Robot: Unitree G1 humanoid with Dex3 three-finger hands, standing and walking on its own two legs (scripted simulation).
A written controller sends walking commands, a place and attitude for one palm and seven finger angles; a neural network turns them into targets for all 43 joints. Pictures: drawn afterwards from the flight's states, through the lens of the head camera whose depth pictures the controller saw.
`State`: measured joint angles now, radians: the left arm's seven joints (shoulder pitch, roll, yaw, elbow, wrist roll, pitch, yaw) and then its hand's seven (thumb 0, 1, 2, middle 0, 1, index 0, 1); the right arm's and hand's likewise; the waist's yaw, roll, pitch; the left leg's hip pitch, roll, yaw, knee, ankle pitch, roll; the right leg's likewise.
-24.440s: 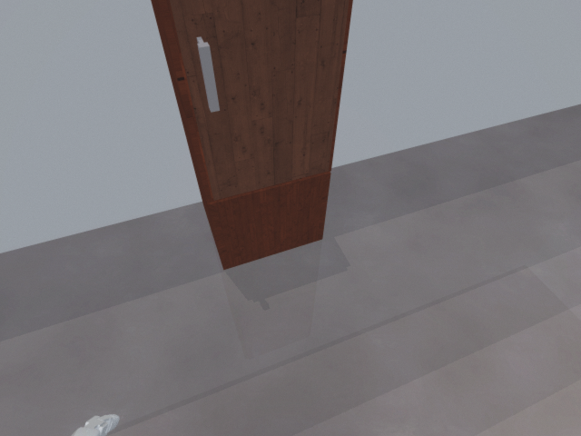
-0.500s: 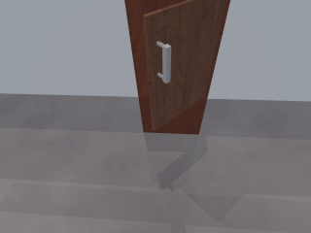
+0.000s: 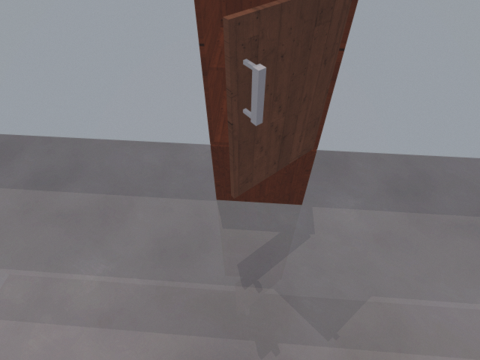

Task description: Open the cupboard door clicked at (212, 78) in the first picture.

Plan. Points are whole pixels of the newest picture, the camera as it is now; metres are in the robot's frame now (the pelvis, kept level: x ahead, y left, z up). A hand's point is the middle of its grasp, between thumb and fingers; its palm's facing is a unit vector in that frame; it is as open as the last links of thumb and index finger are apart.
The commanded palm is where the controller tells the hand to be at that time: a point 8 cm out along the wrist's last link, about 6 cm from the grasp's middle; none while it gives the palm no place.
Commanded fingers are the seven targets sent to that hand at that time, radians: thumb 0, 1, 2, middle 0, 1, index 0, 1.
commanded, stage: look to check the result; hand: left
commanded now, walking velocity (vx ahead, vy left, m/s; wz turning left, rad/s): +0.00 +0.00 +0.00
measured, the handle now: (252, 93) +0.68 +0.00 +0.07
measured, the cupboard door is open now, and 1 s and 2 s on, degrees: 42 42 42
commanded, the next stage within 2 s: walk to a spot facing it in 0.38 s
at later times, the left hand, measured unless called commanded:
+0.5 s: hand out of the picture +0.07 +0.22 -0.16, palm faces +0.00 -0.95 -0.31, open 7.4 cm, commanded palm none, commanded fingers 0.00 0.90 0.90 -0.20 -0.30 -0.20 -0.30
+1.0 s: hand out of the picture +0.08 +0.15 -0.17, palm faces -0.14 -0.94 -0.31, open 7.4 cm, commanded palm none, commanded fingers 0.00 0.90 0.90 -0.20 -0.30 -0.20 -0.30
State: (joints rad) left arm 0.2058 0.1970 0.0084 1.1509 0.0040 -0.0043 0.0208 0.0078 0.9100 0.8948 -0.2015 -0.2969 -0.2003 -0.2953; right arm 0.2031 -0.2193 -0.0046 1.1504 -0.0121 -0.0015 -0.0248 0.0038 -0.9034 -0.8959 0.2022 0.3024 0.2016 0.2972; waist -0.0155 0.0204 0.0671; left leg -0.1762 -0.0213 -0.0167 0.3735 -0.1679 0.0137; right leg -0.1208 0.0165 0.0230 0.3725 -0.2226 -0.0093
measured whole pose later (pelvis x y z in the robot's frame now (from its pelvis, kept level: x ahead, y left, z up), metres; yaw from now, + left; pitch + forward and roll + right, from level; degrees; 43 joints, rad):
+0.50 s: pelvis +0.01 -0.01 +0.00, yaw +0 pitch -1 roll +0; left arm 0.14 0.28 0.02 1.13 0.01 -0.02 0.01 0.01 0.91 0.89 -0.20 -0.30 -0.20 -0.30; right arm 0.12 -0.30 -0.01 1.14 -0.01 -0.01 -0.01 0.00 -0.90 -0.90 0.20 0.30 0.20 0.30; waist -0.01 0.02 0.06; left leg -0.15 -0.02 -0.03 0.33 -0.16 0.00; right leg -0.10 0.02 0.02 0.34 -0.22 -0.02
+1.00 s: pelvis +0.00 -0.05 -0.02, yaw -11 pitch -1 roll +3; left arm 0.20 0.20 0.06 0.98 0.02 0.04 0.00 0.01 0.91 0.89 -0.20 -0.30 -0.20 -0.30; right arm 0.14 -0.23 -0.05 1.00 -0.01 0.07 -0.03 0.01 -0.90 -0.90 0.20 0.30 0.20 0.30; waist 0.01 0.04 0.15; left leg -0.37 0.05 0.05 0.89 -0.47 -0.04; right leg -0.28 0.06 0.02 0.64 -0.34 -0.09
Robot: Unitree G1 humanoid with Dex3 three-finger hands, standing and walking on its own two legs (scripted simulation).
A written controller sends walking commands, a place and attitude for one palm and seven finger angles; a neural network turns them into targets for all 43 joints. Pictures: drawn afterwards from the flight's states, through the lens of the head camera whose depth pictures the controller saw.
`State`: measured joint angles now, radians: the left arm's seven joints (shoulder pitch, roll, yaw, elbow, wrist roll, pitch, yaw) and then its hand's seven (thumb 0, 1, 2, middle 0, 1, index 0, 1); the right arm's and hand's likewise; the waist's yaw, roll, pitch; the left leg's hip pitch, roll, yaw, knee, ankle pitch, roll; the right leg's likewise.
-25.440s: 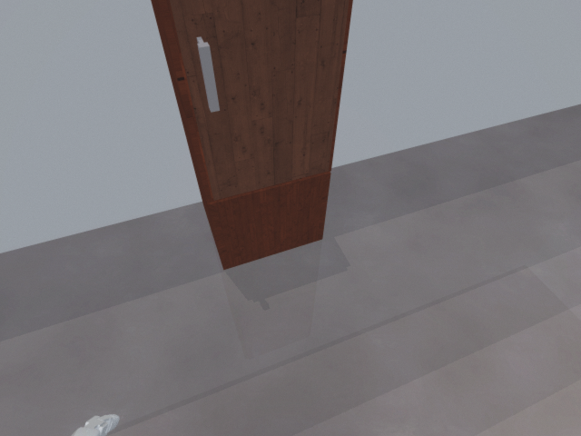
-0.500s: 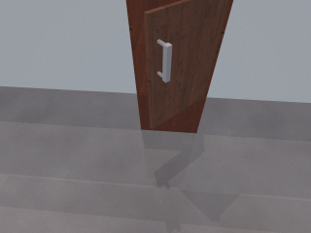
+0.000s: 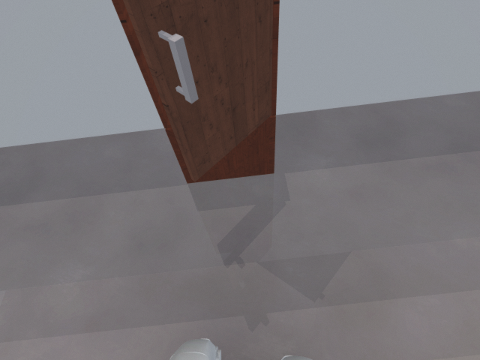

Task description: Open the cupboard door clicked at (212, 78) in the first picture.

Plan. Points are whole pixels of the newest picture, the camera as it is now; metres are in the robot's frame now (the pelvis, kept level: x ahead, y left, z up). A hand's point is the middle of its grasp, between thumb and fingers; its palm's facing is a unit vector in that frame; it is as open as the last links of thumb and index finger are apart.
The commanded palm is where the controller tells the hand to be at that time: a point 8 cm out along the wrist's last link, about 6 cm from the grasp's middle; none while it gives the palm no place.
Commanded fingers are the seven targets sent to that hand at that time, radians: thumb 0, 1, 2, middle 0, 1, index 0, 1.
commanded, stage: walk to a spot facing it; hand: left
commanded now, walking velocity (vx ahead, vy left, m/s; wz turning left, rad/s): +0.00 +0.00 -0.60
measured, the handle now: (178, 68) +0.66 +0.18 +0.09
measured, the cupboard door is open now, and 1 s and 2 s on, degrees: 42 42 42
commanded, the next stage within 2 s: none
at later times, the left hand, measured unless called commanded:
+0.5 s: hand out of the picture +0.09 +0.20 -0.15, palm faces -0.19 -0.94 -0.28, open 7.4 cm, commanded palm none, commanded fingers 0.00 0.90 0.90 -0.20 -0.30 -0.20 -0.30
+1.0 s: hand (187, 274) +0.28 +0.15 -0.15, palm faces -0.58 -0.77 -0.25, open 7.4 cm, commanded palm none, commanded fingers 0.00 0.90 0.90 -0.20 -0.30 -0.20 -0.30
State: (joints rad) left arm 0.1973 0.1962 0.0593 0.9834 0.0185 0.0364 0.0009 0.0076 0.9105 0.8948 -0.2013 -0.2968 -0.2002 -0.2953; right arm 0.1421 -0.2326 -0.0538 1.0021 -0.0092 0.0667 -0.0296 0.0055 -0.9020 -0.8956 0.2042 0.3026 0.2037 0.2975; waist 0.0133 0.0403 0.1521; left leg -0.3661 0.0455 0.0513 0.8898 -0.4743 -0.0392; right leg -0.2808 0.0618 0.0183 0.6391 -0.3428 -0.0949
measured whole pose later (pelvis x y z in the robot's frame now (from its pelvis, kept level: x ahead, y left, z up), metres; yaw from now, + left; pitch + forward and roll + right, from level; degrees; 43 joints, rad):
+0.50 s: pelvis +0.02 +0.00 +0.02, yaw -17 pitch +3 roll +2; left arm 0.28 0.20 0.08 0.95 0.02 0.03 0.03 0.01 0.91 0.89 -0.20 -0.30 -0.20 -0.30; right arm 0.02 -0.22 -0.06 0.90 0.00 0.06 -0.03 0.01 -0.90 -0.90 0.20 0.30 0.20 0.30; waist 0.06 -0.02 0.09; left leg -0.50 -0.02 -0.08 0.97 -0.39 -0.07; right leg -0.21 0.18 0.31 0.39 -0.18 -0.10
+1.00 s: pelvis +0.07 +0.03 +0.01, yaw -37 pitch +2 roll -2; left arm 0.13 0.29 0.08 0.89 0.02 0.06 -0.04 0.01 0.91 0.90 -0.20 -0.30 -0.19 -0.29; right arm 0.25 -0.23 -0.03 0.89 -0.03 0.01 -0.03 0.00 -0.90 -0.90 0.21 0.30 0.21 0.30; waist -0.01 0.01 0.13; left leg -0.19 0.12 0.13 0.52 -0.35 -0.03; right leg -0.42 -0.02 -0.05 0.76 -0.40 0.04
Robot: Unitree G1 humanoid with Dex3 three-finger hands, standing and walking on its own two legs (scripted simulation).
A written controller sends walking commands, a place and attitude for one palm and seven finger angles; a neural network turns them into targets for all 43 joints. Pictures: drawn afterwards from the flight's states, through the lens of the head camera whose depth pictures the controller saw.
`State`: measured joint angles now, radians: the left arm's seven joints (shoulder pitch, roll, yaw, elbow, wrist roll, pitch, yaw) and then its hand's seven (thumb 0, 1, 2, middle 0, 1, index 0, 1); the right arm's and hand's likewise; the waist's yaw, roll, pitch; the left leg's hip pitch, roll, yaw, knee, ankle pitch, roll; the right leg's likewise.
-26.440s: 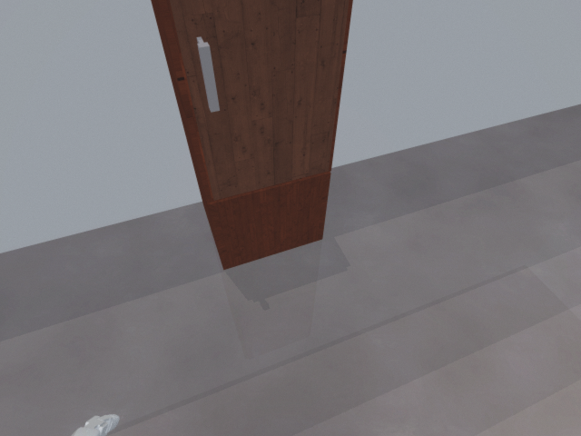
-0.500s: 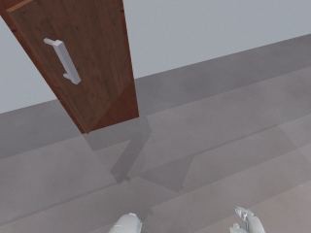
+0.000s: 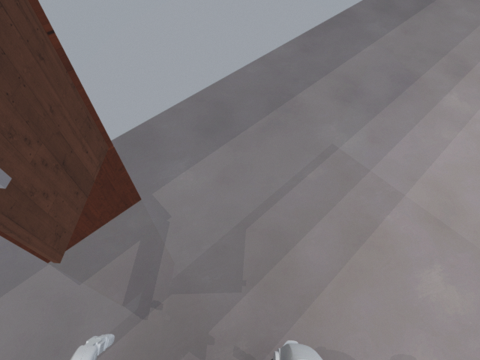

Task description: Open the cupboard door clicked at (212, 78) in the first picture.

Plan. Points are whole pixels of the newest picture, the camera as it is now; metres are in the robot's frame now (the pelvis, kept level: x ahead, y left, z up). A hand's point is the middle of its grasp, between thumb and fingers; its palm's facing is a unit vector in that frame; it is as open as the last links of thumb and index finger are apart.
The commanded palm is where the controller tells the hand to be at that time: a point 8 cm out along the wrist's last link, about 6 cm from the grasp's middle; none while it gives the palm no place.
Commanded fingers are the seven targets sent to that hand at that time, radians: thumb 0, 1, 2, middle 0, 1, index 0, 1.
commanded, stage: walk to a spot facing it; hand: left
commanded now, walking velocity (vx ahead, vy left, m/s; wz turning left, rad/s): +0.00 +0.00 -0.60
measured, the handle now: out of the picture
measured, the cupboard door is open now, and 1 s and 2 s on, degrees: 42 42 42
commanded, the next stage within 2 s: turn to face it in 1.54 s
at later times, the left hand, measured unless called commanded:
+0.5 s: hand (161, 306) +0.22 +0.17 -0.18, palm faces -0.29 -0.94 -0.17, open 7.4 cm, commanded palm none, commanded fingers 0.00 0.90 0.90 -0.20 -0.30 -0.20 -0.30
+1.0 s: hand (271, 208) +0.45 -0.05 -0.17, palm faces -0.56 -0.80 -0.22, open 7.4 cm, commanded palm none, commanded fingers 0.00 0.90 0.90 -0.20 -0.30 -0.20 -0.30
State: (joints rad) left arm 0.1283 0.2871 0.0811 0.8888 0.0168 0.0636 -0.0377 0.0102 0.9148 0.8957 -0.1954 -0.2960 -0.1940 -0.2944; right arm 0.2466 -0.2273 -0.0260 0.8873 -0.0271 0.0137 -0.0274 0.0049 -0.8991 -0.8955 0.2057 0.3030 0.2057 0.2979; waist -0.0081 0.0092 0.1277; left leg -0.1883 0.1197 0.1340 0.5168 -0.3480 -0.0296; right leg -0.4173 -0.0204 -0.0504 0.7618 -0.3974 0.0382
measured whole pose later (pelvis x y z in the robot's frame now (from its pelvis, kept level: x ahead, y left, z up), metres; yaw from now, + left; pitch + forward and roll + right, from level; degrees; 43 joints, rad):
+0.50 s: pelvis +0.09 +0.00 +0.00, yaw -18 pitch +2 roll -1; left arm 0.21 0.23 0.08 0.95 0.03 0.04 -0.04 0.01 0.91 0.89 -0.20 -0.30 -0.20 -0.30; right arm 0.29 -0.21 -0.03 0.90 -0.04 -0.05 -0.01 0.00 -0.90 -0.90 0.20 0.30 0.20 0.30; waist -0.03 -0.03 0.05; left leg -0.26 0.07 0.12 0.56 -0.33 0.01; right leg -0.44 0.02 0.04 1.02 -0.45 -0.01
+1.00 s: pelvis +0.26 -0.15 -0.01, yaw -33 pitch +1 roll +2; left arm 0.13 0.19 0.05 0.95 0.01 -0.04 -0.01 0.01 0.91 0.89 -0.20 -0.30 -0.20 -0.29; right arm 0.30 -0.16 -0.03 1.01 -0.01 -0.01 -0.01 0.01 -0.90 -0.90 0.20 0.30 0.20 0.30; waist -0.06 -0.01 0.13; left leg -0.47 0.15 0.04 1.26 -0.34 -0.05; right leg -0.30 0.07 -0.11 0.53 -0.27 -0.14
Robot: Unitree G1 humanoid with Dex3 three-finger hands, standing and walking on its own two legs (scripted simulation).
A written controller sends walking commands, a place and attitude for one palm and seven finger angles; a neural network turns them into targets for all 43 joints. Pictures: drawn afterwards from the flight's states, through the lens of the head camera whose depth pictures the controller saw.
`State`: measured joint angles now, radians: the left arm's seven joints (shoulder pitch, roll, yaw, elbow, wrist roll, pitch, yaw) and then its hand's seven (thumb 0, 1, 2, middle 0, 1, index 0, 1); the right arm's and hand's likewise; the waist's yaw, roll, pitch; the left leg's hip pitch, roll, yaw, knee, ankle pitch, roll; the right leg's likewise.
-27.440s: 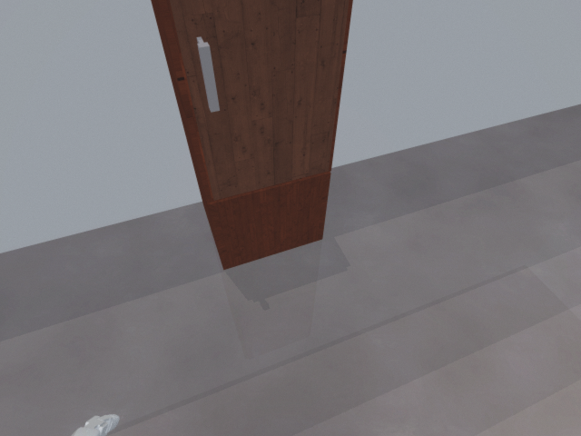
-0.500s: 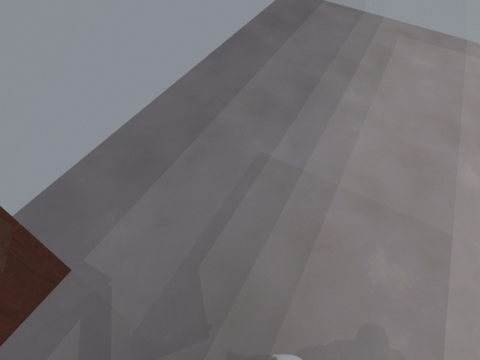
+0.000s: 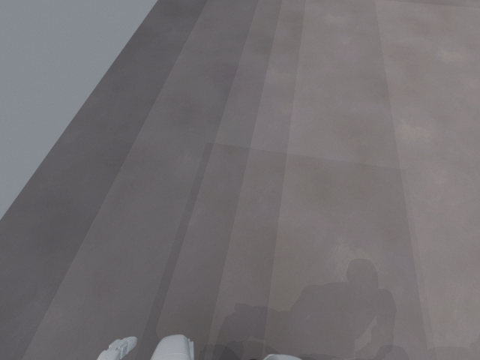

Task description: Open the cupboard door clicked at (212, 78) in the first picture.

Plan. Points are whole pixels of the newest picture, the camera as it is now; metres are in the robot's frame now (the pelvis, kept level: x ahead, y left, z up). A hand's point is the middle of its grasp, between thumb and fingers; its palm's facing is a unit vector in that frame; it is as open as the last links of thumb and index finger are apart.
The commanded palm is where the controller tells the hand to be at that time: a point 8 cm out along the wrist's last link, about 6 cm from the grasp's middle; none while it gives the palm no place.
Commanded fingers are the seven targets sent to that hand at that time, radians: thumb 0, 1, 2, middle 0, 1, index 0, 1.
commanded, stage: walk to a spot facing it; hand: left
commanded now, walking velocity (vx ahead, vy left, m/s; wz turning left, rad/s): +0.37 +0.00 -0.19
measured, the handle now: out of the picture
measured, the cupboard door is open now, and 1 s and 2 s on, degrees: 42 42 42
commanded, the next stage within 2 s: turn to face it in 0.54 s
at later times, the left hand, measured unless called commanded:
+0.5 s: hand (164, 322) +0.20 +0.16 -0.18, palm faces +0.00 -0.99 -0.14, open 7.4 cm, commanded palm none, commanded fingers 0.00 0.90 0.90 -0.20 -0.30 -0.20 -0.30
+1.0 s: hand (208, 146) +0.64 +0.09 -0.16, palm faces -0.04 -0.98 -0.19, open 7.3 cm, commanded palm none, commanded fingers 0.00 0.90 0.90 -0.20 -0.30 -0.20 -0.30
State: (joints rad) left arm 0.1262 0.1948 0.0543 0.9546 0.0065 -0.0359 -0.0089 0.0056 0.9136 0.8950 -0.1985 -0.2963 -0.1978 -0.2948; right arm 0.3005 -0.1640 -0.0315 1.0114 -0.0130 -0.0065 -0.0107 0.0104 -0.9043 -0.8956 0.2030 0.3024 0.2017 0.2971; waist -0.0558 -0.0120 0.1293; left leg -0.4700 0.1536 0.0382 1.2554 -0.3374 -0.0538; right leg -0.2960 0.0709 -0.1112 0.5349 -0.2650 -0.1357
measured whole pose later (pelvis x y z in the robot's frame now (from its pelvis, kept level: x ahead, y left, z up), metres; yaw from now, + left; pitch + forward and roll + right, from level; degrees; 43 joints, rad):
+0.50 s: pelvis +0.29 +0.00 -0.01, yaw -6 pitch +1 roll +0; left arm 0.46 0.11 0.03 1.16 0.00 -0.04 0.02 0.01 0.91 0.89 -0.20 -0.30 -0.20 -0.30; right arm 0.14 -0.15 -0.03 0.99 -0.02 -0.07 -0.01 0.00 -0.90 -0.90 0.20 0.30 0.20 0.30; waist 0.02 -0.03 0.05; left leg -0.35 -0.03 0.17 0.62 -0.29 0.11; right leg -0.24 0.07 -0.02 1.24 -0.41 -0.04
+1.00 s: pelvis +0.50 -0.07 +0.00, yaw +1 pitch +0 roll +1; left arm 0.07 0.16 0.03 0.95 0.01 -0.04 0.03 0.01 0.92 0.89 -0.20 -0.30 -0.20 -0.29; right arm 0.38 -0.12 -0.02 1.12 0.00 0.03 -0.02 0.01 -0.90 -0.90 0.20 0.30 0.20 0.30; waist -0.08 -0.02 0.10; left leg -0.43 0.05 0.05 1.22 -0.52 -0.04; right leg -0.33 -0.07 -0.19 0.55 -0.22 -0.04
